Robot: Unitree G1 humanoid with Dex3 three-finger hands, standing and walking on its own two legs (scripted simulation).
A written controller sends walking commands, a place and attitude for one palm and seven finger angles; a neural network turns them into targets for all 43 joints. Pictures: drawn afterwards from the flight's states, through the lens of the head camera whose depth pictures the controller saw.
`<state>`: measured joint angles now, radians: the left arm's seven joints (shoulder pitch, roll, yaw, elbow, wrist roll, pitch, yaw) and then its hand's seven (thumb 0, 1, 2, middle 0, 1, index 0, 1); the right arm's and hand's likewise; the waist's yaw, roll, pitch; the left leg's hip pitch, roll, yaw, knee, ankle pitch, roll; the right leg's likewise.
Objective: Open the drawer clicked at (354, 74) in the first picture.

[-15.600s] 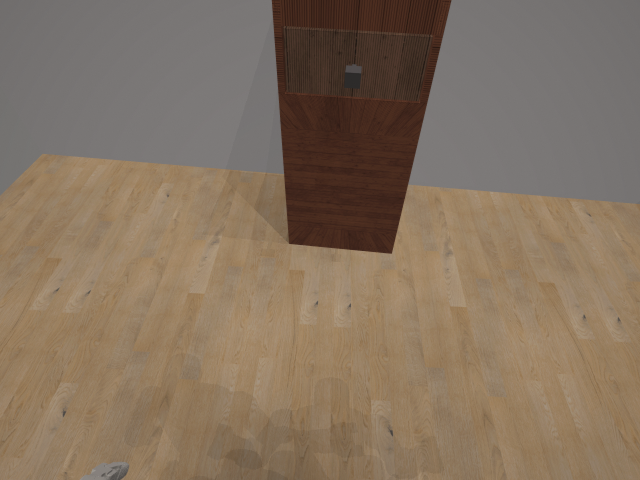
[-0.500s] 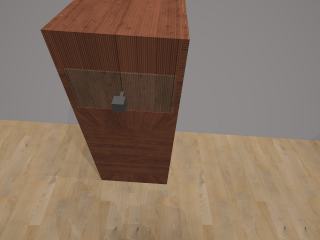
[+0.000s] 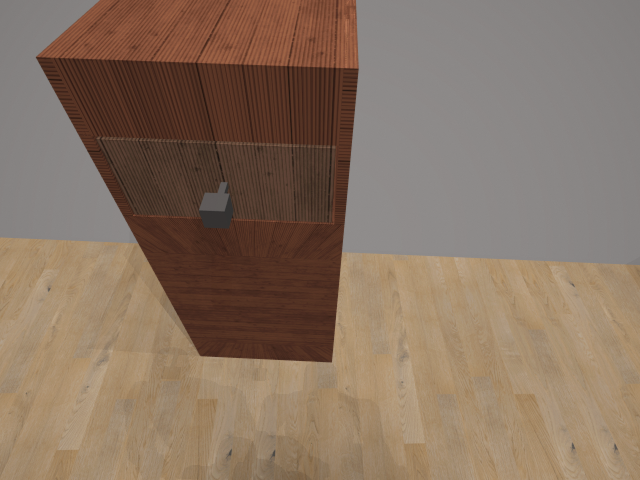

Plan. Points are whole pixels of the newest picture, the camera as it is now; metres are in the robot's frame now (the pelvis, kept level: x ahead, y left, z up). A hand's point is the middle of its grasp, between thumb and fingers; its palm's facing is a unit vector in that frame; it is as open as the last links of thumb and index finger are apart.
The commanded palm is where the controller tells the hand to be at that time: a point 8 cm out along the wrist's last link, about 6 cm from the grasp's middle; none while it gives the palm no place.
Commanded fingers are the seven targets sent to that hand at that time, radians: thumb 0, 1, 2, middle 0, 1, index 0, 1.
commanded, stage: come to a stop and stand still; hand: left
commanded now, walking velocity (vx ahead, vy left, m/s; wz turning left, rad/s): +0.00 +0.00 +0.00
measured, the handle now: (219, 201) +0.53 +0.21 +0.00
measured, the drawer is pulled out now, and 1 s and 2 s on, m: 0.00 0.00 0.00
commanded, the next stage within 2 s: look again from close up in 1.04 s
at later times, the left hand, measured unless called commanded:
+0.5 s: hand out of the picture +0.06 +0.22 -0.17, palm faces -0.03 -0.97 -0.23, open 7.4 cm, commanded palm none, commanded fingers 0.00 0.90 0.90 -0.20 -0.30 -0.20 -0.30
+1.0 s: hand out of the picture +0.04 +0.20 -0.18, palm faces -0.02 -0.98 -0.18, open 7.4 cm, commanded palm none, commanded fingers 0.00 0.90 0.90 -0.20 -0.30 -0.20 -0.30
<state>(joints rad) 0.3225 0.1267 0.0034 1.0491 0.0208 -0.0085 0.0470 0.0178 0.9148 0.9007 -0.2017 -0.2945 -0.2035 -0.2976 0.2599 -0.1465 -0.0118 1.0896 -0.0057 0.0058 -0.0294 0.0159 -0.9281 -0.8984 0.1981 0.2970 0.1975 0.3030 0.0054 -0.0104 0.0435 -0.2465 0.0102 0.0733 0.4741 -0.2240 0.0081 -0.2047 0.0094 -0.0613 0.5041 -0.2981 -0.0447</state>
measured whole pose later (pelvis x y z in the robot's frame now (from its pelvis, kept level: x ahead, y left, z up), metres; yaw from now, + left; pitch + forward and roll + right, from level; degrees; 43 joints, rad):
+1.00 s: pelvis +0.04 +0.03 +0.00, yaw -1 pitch +0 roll +0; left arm 0.28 0.16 -0.02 1.12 0.02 -0.01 0.04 0.01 0.90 0.90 -0.20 -0.29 -0.20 -0.30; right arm 0.24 -0.16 0.02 1.14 -0.01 -0.02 -0.03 0.01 -0.92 -0.90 0.20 0.30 0.20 0.30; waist 0.01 -0.02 0.04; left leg -0.16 -0.03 0.08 0.45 -0.29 0.05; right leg -0.14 -0.02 -0.02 0.46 -0.33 0.00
